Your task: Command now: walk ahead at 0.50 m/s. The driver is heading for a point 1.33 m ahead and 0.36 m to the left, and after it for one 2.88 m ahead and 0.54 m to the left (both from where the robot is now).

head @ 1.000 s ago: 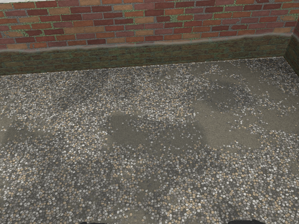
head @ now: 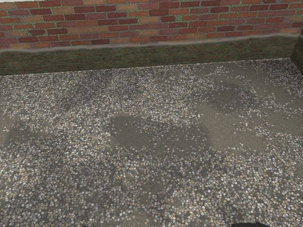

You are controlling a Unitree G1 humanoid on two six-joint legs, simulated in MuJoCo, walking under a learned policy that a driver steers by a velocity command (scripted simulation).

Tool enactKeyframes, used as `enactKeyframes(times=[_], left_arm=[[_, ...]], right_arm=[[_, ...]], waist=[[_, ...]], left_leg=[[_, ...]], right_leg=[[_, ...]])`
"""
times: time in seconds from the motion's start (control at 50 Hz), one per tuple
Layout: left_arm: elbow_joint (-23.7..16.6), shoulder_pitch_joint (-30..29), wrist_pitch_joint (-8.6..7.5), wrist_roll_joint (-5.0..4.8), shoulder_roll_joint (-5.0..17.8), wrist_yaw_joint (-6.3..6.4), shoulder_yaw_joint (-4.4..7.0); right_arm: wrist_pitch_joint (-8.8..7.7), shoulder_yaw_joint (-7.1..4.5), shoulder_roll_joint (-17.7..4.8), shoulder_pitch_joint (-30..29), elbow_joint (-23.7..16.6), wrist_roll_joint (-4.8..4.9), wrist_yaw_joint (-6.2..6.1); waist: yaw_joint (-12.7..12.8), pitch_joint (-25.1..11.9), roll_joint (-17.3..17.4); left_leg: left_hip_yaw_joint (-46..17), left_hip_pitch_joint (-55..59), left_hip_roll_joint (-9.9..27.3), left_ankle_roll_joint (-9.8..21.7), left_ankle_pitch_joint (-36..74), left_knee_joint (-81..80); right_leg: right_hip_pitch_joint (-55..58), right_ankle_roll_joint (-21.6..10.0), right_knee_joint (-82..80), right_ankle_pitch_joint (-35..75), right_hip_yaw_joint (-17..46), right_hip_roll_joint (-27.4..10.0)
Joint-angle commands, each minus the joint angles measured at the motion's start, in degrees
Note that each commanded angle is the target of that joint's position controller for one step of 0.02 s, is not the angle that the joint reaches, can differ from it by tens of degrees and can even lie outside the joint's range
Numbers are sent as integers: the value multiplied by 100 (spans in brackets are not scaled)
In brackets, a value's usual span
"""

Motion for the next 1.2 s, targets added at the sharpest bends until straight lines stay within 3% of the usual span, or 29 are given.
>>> enactKeyframes(times=[0.02,0.06,0.08,0.14,0.16,0.2,0.24,0.26,0.28,0.3,0.34,0.38,0.44,0.48,0.52,0.56,0.62,0.66,0.72,0.78,0.84,0.86,0.92,0.98,1.0,1.06,1.12,1.16,1.2], left_arm=[[-439,-131,-116,-34,328,61,101],[-524,-402,-83,-84,386,100,111],[-667,-758,-82,-41,333,15,85],[-550,-420,-135,57,285,-27,95],[-421,-89,-137,-28,323,64,106],[-643,-729,-98,-33,325,15,89],[-458,-162,-99,-36,330,62,102],[-619,-639,-97,-8,309,-3,83],[-472,-190,-108,-36,326,71,102],[-623,-654,-106,-12,316,1,86],[-449,-137,-115,-33,328,62,101],[-651,-710,-93,-28,326,12,86],[-442,-103,-119,-30,328,62,103],[-647,-706,-100,-27,327,13,90],[-461,-141,-105,-35,335,63,104],[-651,-690,-96,-21,324,11,88],[-441,-89,-121,-29,330,63,106],[-646,-695,-101,-26,329,15,92],[-444,-96,-117,-31,326,62,104],[-668,-727,-84,-38,336,17,90],[-553,-394,-136,57,290,-26,100],[-427,-61,-139,-27,325,64,110],[-668,-730,-81,-40,334,18,90],[-553,-392,-135,58,288,-27,99],[-428,-58,-138,-26,324,63,110],[-669,-730,-82,-40,336,18,91],[-444,-59,-123,-22,327,60,108],[-646,-674,-105,-21,335,15,97],[-574,-435,-120,45,294,-23,99]], right_arm=[[-130,-103,-322,-323,-426,12,-27],[-155,-81,-289,-489,-461,12,-18],[-109,-85,-370,-783,-611,19,-3],[-90,-109,-400,-602,-569,-20,-13],[-148,-105,-326,-303,-411,16,-38],[-104,-84,-357,-785,-618,20,-14],[-125,-103,-327,-362,-429,12,-23],[-86,-82,-359,-717,-611,9,-6],[-137,-97,-319,-360,-420,7,-24],[-100,-87,-373,-735,-610,9,-8],[-134,-101,-329,-346,-418,13,-27],[-101,-80,-361,-761,-607,14,-8],[-131,-102,-326,-321,-417,14,-30],[-104,-84,-361,-769,-611,14,-11],[-129,-104,-333,-358,-421,13,-26],[-102,-81,-364,-747,-599,8,-8],[-133,-103,-330,-317,-410,15,-34],[-103,-84,-365,-767,-606,14,-13],[-124,-102,-325,-322,-413,14,-30],[-103,-85,-376,-780,-600,18,-6],[-83,-110,-408,-599,-557,-20,-16],[-140,-105,-332,-303,-399,17,-41],[-98,-84,-372,-790,-602,22,-7],[-78,-110,-408,-598,-557,-20,-14],[-137,-105,-334,-302,-399,16,-39],[-97,-84,-373,-792,-602,22,-7],[-129,-103,-339,-301,-399,12,-32],[-102,-85,-373,-766,-599,14,-16],[-72,-111,-414,-655,-568,-12,-12]], waist=[[-24,-809,-39],[-71,-241,-129],[-14,64,-75],[59,-526,6],[-13,-922,5],[-4,-8,-66],[-21,-702,-47],[6,-79,-82],[-24,-717,-57],[4,-76,-54],[-17,-767,-26],[-6,4,-81],[-17,-818,-31],[-7,-20,-74],[-18,-712,-38],[-6,-17,-80],[-14,-828,-22],[-5,-22,-71],[-16,-815,-41],[-14,58,-82],[57,-531,-4],[-9,-924,-1],[-14,66,-85],[56,-532,-13],[-9,-924,-5],[-16,67,-87],[-9,-847,-24],[-4,-23,-61],[55,-414,-4]], left_leg=[[-112,454,74,125,549,-361],[-79,247,34,110,431,-405],[-134,-22,122,105,1439,-364],[-193,179,175,141,1726,-306],[-130,494,84,140,592,-372],[-142,-25,124,111,1446,-361],[-115,411,61,128,560,-351],[-142,-9,122,106,1511,-336],[-133,410,68,130,514,-377],[-146,-2,121,116,1504,-343],[-126,427,68,134,556,-355],[-149,-37,120,107,1464,-355],[-126,438,66,127,581,-354],[-148,-29,114,109,1458,-355],[-122,404,55,128,573,-347],[-156,-30,117,108,1490,-356],[-132,437,65,130,605,-353],[-153,-36,112,111,1480,-352],[-128,422,57,124,588,-345],[-144,-52,101,102,1464,-344],[-201,150,154,138,1752,-285],[-142,462,65,137,618,-354],[-145,-63,99,102,1469,-339],[-202,142,148,136,1745,-279],[-143,454,60,135,613,-350],[-147,-69,95,101,1467,-336],[-148,430,56,131,637,-350],[-168,-56,104,115,1514,-350],[-199,85,134,136,1708,-275]], right_leg=[[104,8,-1059,823,787,-591],[-171,-30,-1291,461,951,-660],[-252,1,-910,1592,670,-575],[68,41,-679,1913,530,-517],[205,15,-1012,866,751,-576],[-196,12,-859,1650,632,-570],[71,4,-1072,825,779,-599],[-179,23,-812,1718,590,-548],[88,-6,-1097,757,800,-610],[-149,16,-817,1720,605,-557],[112,1,-1055,815,771,-602],[-214,10,-863,1625,625,-571],[132,13,-1039,843,747,-595],[-182,11,-858,1645,621,-576],[89,4,-1065,829,760,-605],[-186,10,-856,1637,611,-570],[152,15,-1026,862,727,-594],[-166,13,-846,1663,603,-577],[139,13,-1032,864,729,-604],[-222,2,-889,1619,621,-593],[93,45,-662,1934,485,-536],[229,18,-994,894,702,-595],[-222,5,-883,1623,608,-597],[92,45,-660,1933,477,-541],[229,18,-993,891,696,-601],[-224,5,-884,1614,602,-602],[181,19,-1011,868,688,-599],[-146,18,-829,1660,565,-582],[42,43,-680,1904,474,-556]])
